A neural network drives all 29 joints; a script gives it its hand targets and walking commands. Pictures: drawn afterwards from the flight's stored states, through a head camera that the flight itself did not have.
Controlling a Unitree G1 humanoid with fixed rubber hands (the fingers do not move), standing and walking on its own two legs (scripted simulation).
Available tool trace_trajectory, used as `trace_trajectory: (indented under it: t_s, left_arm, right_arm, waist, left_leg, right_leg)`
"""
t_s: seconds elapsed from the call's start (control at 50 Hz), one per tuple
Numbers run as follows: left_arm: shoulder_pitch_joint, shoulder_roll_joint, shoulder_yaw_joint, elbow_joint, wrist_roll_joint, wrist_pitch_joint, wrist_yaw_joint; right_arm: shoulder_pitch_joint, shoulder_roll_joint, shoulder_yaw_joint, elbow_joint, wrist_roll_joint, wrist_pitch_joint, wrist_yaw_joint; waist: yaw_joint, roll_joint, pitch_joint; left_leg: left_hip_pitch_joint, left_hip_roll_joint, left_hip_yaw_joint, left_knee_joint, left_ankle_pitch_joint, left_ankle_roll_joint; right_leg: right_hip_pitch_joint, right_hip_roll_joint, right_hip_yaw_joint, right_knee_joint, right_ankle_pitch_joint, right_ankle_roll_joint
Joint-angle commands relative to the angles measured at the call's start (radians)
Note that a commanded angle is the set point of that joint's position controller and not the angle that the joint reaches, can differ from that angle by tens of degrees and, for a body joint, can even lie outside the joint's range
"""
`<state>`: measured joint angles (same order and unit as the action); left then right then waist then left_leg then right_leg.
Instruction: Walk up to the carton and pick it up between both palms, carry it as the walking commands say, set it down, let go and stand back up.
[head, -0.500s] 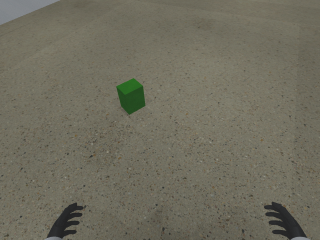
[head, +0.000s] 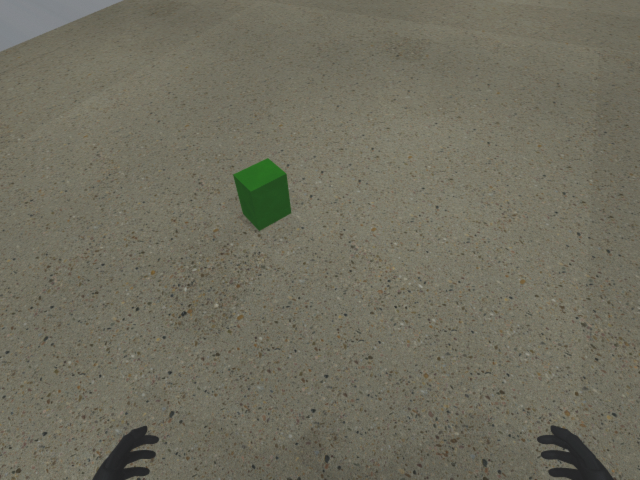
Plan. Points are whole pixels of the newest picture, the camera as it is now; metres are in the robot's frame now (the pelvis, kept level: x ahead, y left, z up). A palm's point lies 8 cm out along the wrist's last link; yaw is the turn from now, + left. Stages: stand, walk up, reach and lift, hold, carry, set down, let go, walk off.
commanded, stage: stand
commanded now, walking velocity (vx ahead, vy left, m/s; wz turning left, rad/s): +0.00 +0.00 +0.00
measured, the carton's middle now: (263, 194) +1.31 +0.31 -0.64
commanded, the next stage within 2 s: walk up in 1.42 s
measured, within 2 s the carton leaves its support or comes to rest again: neither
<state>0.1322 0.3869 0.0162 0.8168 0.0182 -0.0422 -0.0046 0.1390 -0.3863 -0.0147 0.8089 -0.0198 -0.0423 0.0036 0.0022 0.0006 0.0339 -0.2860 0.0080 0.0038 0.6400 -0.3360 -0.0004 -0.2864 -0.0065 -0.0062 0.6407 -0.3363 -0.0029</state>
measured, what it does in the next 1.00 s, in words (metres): stands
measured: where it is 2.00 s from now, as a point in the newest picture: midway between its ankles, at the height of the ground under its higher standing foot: outside the picture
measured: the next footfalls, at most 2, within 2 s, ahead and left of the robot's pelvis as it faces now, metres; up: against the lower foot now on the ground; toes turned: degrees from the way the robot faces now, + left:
none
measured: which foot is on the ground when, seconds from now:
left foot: down 0.00-1.00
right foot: down 0.00-1.00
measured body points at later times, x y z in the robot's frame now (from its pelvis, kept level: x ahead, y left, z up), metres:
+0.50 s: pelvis +0.00 +0.00 +0.02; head +0.00 +0.00 +0.47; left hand +0.12 +0.31 -0.09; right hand +0.12 -0.31 -0.09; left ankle +0.00 +0.12 -0.72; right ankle +0.00 -0.12 -0.72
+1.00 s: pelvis +0.00 +0.00 +0.02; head +0.00 +0.00 +0.47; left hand +0.11 +0.31 -0.09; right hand +0.11 -0.32 -0.09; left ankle +0.00 +0.12 -0.72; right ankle +0.00 -0.12 -0.72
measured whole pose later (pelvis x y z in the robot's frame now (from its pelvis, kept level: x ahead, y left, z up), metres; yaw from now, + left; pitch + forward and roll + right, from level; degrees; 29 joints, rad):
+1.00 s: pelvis +0.00 +0.00 +0.02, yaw +0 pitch -2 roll +0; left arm 0.08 0.40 0.00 1.06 0.01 -0.03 0.00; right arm 0.09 -0.39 0.00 1.05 -0.01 -0.02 0.00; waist 0.00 0.00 0.04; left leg -0.13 0.01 0.00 0.35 -0.18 -0.01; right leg -0.14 0.00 -0.01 0.36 -0.19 0.00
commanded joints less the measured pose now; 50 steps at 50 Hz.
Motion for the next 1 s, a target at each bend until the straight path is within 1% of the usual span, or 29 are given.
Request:
trace_trajectory:
  t_s: [0.0,0.26,0.5,0.7,0.98]
  left_arm:
    - [-0.049,0.167,0.036,-0.037,-0.002,-0.011,0.004]
    - [-0.081,0.171,0.019,0.071,-0.006,-0.005,0.003]
    - [-0.095,0.176,0.013,0.152,-0.006,0.0,0.004]
    - [-0.095,0.181,0.012,0.184,-0.007,0.004,0.006]
    - [-0.09,0.184,0.011,0.2,-0.008,0.008,0.007]
  right_arm:
    - [-0.048,-0.166,-0.037,-0.038,0.003,-0.011,-0.004]
    - [-0.077,-0.168,-0.023,0.068,0.007,-0.004,-0.003]
    - [-0.093,-0.172,-0.019,0.154,0.006,0.002,-0.004]
    - [-0.094,-0.176,-0.018,0.189,0.007,0.005,-0.005]
    - [-0.089,-0.18,-0.018,0.204,0.008,0.01,-0.006]
  waist:
    - [0.001,0.0,-0.075]
    - [0.0,0.001,-0.064]
    - [0.0,0.0,-0.052]
    - [0.0,0.0,-0.047]
    - [0.0,0.001,-0.048]
  left_leg:
    - [0.035,0.084,-0.093,-0.131,0.187,0.058]
    - [0.108,0.097,-0.095,-0.243,0.234,0.042]
    - [0.138,0.108,-0.095,-0.314,0.222,0.031]
    - [0.146,0.113,-0.096,-0.337,0.212,0.027]
    - [0.157,0.117,-0.095,-0.346,0.231,0.026]
  right_leg:
    - [0.034,-0.086,0.097,-0.134,0.183,-0.06]
    - [0.104,-0.099,0.096,-0.246,0.227,-0.043]
    - [0.135,-0.11,0.098,-0.316,0.219,-0.033]
    - [0.141,-0.114,0.1,-0.339,0.209,-0.03]
    - [0.15,-0.117,0.101,-0.349,0.229,-0.028]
